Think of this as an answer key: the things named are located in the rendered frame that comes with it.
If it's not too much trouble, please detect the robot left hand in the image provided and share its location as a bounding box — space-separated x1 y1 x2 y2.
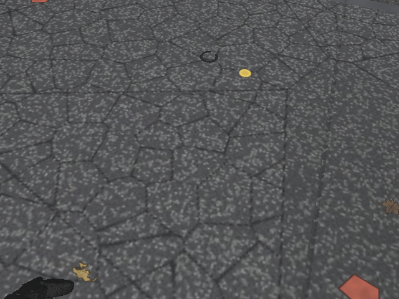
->
4 277 74 299

